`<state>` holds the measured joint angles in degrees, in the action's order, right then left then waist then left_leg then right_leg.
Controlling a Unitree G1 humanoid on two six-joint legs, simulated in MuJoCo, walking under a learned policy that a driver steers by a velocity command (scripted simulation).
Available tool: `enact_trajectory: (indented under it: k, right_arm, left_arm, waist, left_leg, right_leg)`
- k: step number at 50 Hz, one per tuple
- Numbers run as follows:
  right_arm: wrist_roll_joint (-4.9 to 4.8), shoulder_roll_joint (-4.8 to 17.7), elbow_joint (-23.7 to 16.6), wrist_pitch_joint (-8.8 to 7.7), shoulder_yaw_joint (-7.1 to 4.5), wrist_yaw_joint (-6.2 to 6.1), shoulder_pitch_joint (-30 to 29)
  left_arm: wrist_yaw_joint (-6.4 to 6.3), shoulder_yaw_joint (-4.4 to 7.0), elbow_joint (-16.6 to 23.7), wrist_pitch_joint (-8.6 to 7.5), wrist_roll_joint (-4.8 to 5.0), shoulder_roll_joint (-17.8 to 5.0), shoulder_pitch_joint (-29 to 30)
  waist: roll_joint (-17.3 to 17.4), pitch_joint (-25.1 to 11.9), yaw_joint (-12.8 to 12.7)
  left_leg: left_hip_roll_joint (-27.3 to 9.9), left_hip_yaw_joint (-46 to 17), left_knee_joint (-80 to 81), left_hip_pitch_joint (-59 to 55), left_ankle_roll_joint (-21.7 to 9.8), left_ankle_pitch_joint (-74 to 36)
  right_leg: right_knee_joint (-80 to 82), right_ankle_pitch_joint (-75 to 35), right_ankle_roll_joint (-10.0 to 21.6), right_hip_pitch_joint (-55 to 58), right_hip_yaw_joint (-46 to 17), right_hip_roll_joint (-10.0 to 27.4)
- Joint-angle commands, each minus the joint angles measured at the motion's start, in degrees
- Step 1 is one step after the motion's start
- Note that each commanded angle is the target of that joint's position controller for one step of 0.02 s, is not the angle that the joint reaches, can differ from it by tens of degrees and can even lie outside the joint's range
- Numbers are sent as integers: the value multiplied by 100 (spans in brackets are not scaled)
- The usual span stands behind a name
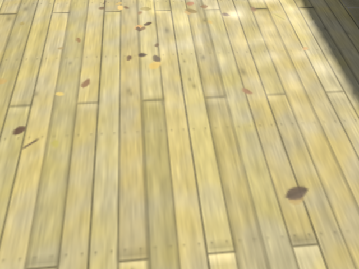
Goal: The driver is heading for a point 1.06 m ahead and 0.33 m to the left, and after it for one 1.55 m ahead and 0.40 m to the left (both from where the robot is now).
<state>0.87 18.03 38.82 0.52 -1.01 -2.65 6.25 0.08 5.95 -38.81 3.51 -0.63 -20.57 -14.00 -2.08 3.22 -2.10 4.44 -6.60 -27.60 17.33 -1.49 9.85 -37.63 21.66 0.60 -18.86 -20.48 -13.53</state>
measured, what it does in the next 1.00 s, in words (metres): steps on the spot, turning left: right foot, then left foot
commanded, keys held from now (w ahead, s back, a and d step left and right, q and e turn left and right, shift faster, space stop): shift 0.04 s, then q+shift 0.84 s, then shift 0.02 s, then e+shift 0.10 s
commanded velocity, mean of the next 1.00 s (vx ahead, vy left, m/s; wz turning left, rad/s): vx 0.00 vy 0.00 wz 0.51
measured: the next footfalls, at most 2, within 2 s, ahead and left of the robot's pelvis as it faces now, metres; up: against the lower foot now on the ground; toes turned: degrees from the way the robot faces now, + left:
right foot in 0.34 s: +0.02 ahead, -0.10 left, +0.00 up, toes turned +12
left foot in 0.76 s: +0.00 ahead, +0.13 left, +0.00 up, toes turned +30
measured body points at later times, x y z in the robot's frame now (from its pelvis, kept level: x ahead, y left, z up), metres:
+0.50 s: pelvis +0.00 +0.00 +0.01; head +0.04 -0.01 +0.45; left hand +0.09 +0.29 -0.09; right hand +0.13 -0.28 -0.12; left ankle -0.04 +0.10 -0.66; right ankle -0.02 -0.10 -0.74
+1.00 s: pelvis +0.00 +0.05 +0.01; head +0.02 +0.10 +0.45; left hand -0.08 +0.35 -0.12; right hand +0.28 -0.10 -0.08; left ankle -0.03 +0.11 -0.74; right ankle +0.11 -0.07 -0.66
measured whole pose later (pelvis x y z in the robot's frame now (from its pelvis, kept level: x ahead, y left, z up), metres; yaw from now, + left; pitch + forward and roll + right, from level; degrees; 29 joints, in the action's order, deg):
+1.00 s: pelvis +0.00 +0.05 +0.01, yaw +37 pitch +0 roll -1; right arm 0.4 17.8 38.5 3.3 -3.5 0.4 11.4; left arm -0.5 2.7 -41.2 3.0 -1.4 -18.7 -11.6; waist -2.9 5.4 -0.3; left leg 6.4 -5.1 -25.0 13.1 -5.4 11.5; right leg -59.0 20.3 -3.5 -30.5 -1.7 2.9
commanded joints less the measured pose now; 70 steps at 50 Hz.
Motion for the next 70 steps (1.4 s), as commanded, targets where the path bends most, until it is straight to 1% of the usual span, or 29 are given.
enact_trajectory:
  k: [1, 3, 7, 10, 15, 16, 17, 18, 19, 20, 22, 28, 33, 36, 37, 38, 39, 40, 42, 44, 47, 52, 56, 61, 66, 67, 68, 69, 70]
  right_arm:
    - [46, 887, -361, 3, -243, 18, 161]
    - [25, 559, -355, 18, -169, 82, -61]
    - [9, 301, -53, -75, -42, 150, 187]
    - [22, 1007, 110, 59, -352, 259, 708]
    - [-61, 995, 153, 136, -525, 328, 576]
    - [-107, 909, 118, 150, -526, 315, 432]
    - [-156, 660, 63, 131, -479, 306, 509]
    - [-207, 216, -74, 106, -385, 303, 706]
    - [-26, 728, 34, 145, -514, 232, 718]
    - [14, 868, 174, 196, -597, 230, 852]
    - [27, 745, 341, 338, -610, 326, 1092]
    - [-47, 424, -88, 429, -443, 594, 364]
    - [-97, 319, -405, 443, -388, 649, 159]
    - [-41, 383, -475, 429, -438, 597, 335]
    - [28, 439, -337, 367, -484, 523, 854]
    - [114, 1074, -262, 286, -651, 400, 1338]
    - [-42, 1968, -404, 244, -839, 372, 1425]
    - [-169, 1679, -330, 232, -840, 391, 1709]
    - [-108, 1131, -398, 300, -651, 312, 827]
    - [-104, 910, -550, 320, -569, 262, 333]
    - [-68, 840, -442, 221, -508, 298, 496]
    - [71, 225, -170, 84, -177, 221, 600]
    - [137, 685, 41, 70, -248, 140, 703]
    - [69, 633, 123, 90, -272, 57, 679]
    - [-13, 720, 159, 95, -352, 39, 410]
    - [-17, 680, 83, 55, -352, 47, 372]
    - [54, 237, -271, 76, -236, 75, 265]
    - [125, 278, -326, 131, -202, 14, -14]
    - [96, 324, -261, 143, -201, 34, 79]
  left_arm:
    - [-37, 185, 284, -84, -135, -846, -303]
    - [50, 107, 116, -26, -91, -626, -274]
    - [43, -178, -4, 59, -27, -115, -73]
    - [-113, -217, 57, 64, 6, -240, 353]
    - [-292, -283, -32, -170, 96, -212, 13]
    - [-334, -268, -91, -227, 55, -276, -180]
    - [-380, -189, -101, -268, -27, -622, -262]
    - [-403, -107, 36, -226, -81, -1095, 131]
    - [-363, -130, 61, -190, -115, -879, 331]
    - [-329, -281, 163, -205, -85, -369, 544]
    - [-328, -395, 249, -216, -94, -48, 871]
    - [-306, -261, 24, -239, -129, -342, 110]
    - [-156, -154, 8, -304, -109, -552, 218]
    - [-84, -96, 10, -328, 28, -625, 236]
    - [-54, -77, -2, -323, 89, -633, 273]
    - [-23, -105, 88, -333, 108, -533, 97]
    - [-24, -280, 623, -270, -86, 25, 369]
    - [-95, -247, 534, -186, -220, -226, 622]
    - [-120, -226, 415, -203, -83, -285, 573]
    - [-117, -185, 280, -188, -187, -413, 361]
    - [-55, -206, 21, -113, -94, -309, -73]
    - [-21, -314, -199, -10, -30, -12, 29]
    - [45, -239, -213, -6, 6, -250, 225]
    - [106, -248, -140, -71, 35, -121, 156]
    - [109, -228, -54, -157, 70, -5, -186]
    - [75, -115, -44, -222, -26, -401, -378]
    - [74, 96, 62, -278, -42, -1291, -487]
    - [82, 157, -114, -261, 54, -1223, -1113]
    - [53, 127, -106, -228, 93, -992, -942]
  waist:
    - [859, -665, 23]
    - [832, -435, -5]
    - [1131, -494, 39]
    - [1511, -288, 345]
    - [1246, -695, 48]
    - [1120, -762, -73]
    - [533, -854, -26]
    - [-920, -649, 155]
    - [-794, -407, 105]
    - [-352, -295, 302]
    - [-392, -166, 490]
    - [-656, -187, -26]
    - [-787, -298, 20]
    - [-710, -455, 190]
    - [-288, -687, 537]
    - [862, -947, 773]
    - [1933, -1116, 611]
    - [924, -1258, 924]
    - [656, -284, 421]
    - [877, -310, 207]
    - [629, -744, 162]
    - [804, -565, 305]
    - [858, -147, 429]
    - [621, -211, 363]
    - [596, -513, 40]
    - [-5, -623, -72]
    - [-1235, -523, 88]
    - [-880, -731, -290]
    - [-379, -514, -110]
  left_leg:
    - [-2398, -2284, 1211, -891, -1235, -742]
    - [-1634, -1231, 1058, -520, -988, -1093]
    - [-1113, -880, 965, -701, -754, -1410]
    - [-1069, -1561, 802, -1079, -873, -1527]
    - [-1004, -2185, 470, -1102, -662, -1993]
    - [-820, -2068, 310, -536, -412, -1455]
    - [-465, -1685, -190, 367, -93, -291]
    - [365, -379, -1339, 1455, 169, 1605]
    - [86, 182, -2609, 1426, 204, 2386]
    - [-88, 177, -3247, 1255, 187, 2218]
    - [-166, 296, -3921, 1315, 260, 1649]
    - [-465, 766, -2949, 1740, 490, 1409]
    - [-437, 1222, -1708, 661, 200, 1412]
    - [-290, 1355, -839, -44, -34, 1254]
    - [-215, 1172, -98, -864, -197, 619]
    - [-1044, -407, 682, -1920, -544, -603]
    - [-2600, -2932, 823, -2212, -1569, -2829]
    - [-2539, -2530, 743, -2215, -1866, -2586]
    - [-1767, -1570, 922, -1268, -1460, -1413]
    - [-1208, -1188, 900, -901, -1146, -1559]
    - [-1217, -867, 796, -1019, -1103, -2357]
    - [-1291, -523, 1211, -855, -938, -1514]
    - [-1587, -481, 1075, -808, -1043, -1293]
    - [-2003, -417, 556, -1447, -1244, -2894]
    - [-1747, 339, -511, -1264, -697, -2946]
    - [-1290, 748, -1569, -529, -312, -1939]
    - [-129, 1223, -2770, 1387, 220, 1968]
    - [38, 483, -3652, 1789, 247, 2987]
    - [-188, 239, -4044, 1973, 281, 2559]
  right_leg:
    - [-2189, 968, -244, -895, 863, 393]
    - [-2676, 399, -276, -675, 946, 479]
    - [-1237, 437, -364, -166, 1237, 657]
    - [-187, 781, -344, -185, 1842, 683]
    - [1436, -215, -68, 675, 1630, 703]
    - [2031, -744, 24, 1411, 1535, 895]
    - [2321, -671, 245, 2221, 913, 1702]
    - [2555, -1472, 834, 2365, -408, 3148]
    - [2292, -2731, 1394, 1530, -264, 3663]
    - [2181, -3343, 1399, 1313, 217, 3386]
    - [1993, -3731, 1029, 1268, 1238, 2716]
    - [1692, -4334, 1059, 2171, 1867, 2838]
    - [1319, -4433, 829, 1690, 2459, 2977]
    - [532, -4292, 549, 1420, 2736, 3079]
    - [-405, -4071, 284, 949, 3021, 2943]
    - [-1923, -2113, -126, -285, 3235, 2475]
    - [-2898, 1828, -476, -1905, 2749, 1317]
    - [-3369, 1706, -456, -1885, 1836, 1564]
    - [-2935, 554, -404, -1886, 1728, 1784]
    - [-2636, -9, -445, -1477, 1824, 1706]
    - [-2473, -176, -447, -1167, 1971, 1594]
    - [-1256, -396, -296, -514, 1960, 1685]
    - [-846, 41, -88, -357, 1969, 1358]
    - [-719, 647, 26, -504, 2152, 1378]
    - [1148, -470, 272, 559, 2208, 1177]
    - [1759, -1393, 538, 1229, 1088, 1684]
    - [1723, -4708, 1305, 2064, -1230, 3287]
    - [1634, -5546, 2038, 2190, -1426, 3474]
    - [1571, -5206, 2040, 2156, -924, 3174]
